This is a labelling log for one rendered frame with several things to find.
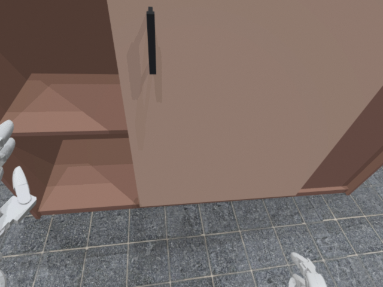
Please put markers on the robot right hand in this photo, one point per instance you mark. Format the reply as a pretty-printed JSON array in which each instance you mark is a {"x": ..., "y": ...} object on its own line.
[{"x": 307, "y": 269}]

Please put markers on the wardrobe door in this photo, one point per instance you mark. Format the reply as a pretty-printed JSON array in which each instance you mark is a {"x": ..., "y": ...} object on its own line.
[
  {"x": 249, "y": 96},
  {"x": 357, "y": 148}
]

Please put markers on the handle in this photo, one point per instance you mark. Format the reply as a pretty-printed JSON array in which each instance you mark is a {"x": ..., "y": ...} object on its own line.
[{"x": 151, "y": 40}]

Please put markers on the robot left hand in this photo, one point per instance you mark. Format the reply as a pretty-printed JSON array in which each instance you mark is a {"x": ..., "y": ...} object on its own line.
[{"x": 16, "y": 208}]

